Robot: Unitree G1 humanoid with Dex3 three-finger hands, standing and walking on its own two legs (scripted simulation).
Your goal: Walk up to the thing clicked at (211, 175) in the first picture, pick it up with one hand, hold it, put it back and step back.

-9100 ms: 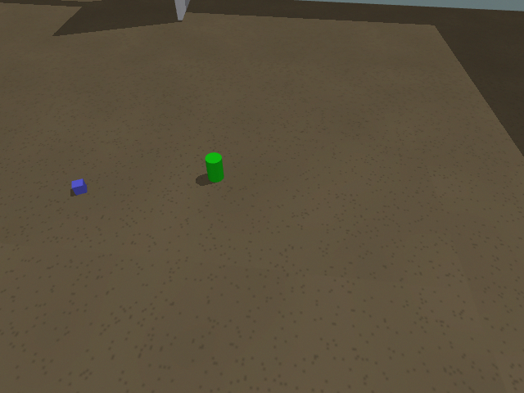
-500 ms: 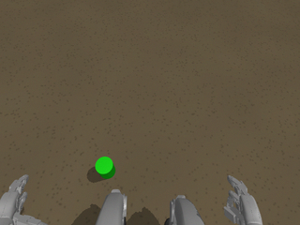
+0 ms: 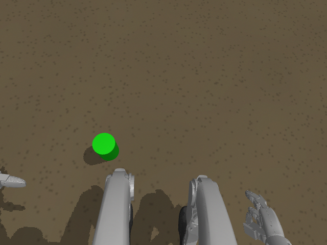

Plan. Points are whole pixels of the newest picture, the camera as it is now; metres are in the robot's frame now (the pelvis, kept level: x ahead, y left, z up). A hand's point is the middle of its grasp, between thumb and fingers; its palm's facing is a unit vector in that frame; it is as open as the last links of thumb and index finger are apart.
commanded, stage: go down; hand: left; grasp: from the side
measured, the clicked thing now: (106, 147) +0.42 +0.24 -0.44
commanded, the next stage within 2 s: approach in 1.34 s
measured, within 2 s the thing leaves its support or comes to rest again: neither
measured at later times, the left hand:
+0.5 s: hand (6, 146) +0.33 +0.41 -0.09, palm faces +0.21 -0.96 -0.19, open 16.9 cm
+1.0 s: hand (8, 142) +0.34 +0.42 -0.11, palm faces +0.21 -0.97 -0.15, open 17.3 cm
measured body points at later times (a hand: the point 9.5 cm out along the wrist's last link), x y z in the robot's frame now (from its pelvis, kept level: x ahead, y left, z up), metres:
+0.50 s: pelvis -0.02 +0.00 -0.08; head +0.18 +0.06 +0.32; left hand +0.31 +0.46 -0.08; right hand +0.16 -0.27 -0.18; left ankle +0.08 +0.13 -0.48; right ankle +0.07 -0.14 -0.48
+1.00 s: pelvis -0.02 +0.00 -0.12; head +0.18 +0.06 +0.28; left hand +0.32 +0.47 -0.10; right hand +0.14 -0.28 -0.22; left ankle +0.08 +0.13 -0.48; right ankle +0.07 -0.14 -0.48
